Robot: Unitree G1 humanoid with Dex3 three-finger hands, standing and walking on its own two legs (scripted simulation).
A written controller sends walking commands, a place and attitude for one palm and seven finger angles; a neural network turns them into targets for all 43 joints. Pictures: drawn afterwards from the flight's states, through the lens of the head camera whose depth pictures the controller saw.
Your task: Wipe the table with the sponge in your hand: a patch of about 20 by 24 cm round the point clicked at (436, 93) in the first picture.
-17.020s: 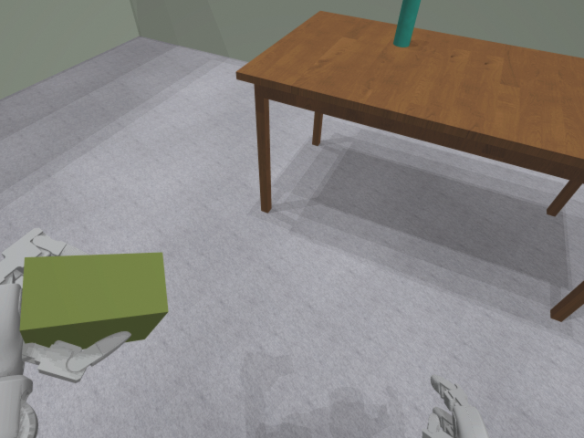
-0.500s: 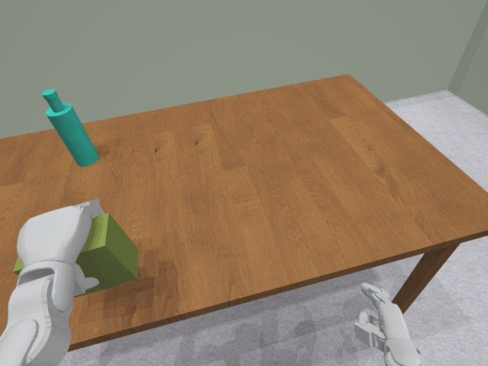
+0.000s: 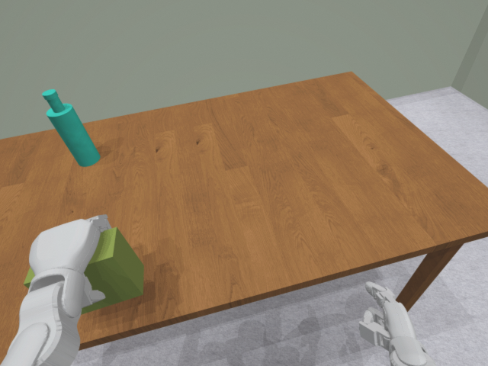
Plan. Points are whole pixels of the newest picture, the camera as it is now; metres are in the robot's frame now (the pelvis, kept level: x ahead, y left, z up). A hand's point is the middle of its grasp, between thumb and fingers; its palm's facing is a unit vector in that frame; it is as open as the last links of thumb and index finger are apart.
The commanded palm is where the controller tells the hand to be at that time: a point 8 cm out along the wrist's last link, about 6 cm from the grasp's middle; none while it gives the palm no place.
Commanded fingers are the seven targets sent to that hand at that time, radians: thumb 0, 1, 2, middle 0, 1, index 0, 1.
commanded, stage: move the sponge above the wiping area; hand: left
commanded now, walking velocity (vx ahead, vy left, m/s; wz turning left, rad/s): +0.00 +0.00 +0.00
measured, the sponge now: (96, 279) +0.21 +0.30 +0.03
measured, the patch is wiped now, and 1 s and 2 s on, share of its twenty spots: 0.00 0.00 0.00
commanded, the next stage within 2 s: lower the sponge onto the table in 1.20 s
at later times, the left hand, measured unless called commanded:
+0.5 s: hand (101, 261) +0.24 +0.29 +0.05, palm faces -0.09 -0.10 -0.99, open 10.1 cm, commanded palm +0.22 +0.29 +0.12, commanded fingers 0.00 0.10 1.30 -1.20 -1.60 -1.20 -1.60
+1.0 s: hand (100, 261) +0.23 +0.29 +0.06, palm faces -0.02 -0.08 -1.00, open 10.1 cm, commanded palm +0.22 +0.29 +0.12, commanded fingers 0.00 0.10 1.30 -1.20 -1.60 -1.20 -1.60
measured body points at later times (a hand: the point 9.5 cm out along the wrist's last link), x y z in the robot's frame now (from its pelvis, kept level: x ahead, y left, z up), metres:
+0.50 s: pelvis +0.01 +0.00 +0.00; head +0.01 -0.04 +0.45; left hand +0.24 +0.30 +0.10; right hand +0.23 -0.22 -0.10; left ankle +0.02 +0.13 -0.74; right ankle -0.01 -0.11 -0.74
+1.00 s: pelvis +0.01 +0.00 +0.00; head +0.00 -0.04 +0.45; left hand +0.23 +0.29 +0.11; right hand +0.24 -0.21 -0.09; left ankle +0.02 +0.13 -0.74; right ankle -0.01 -0.11 -0.74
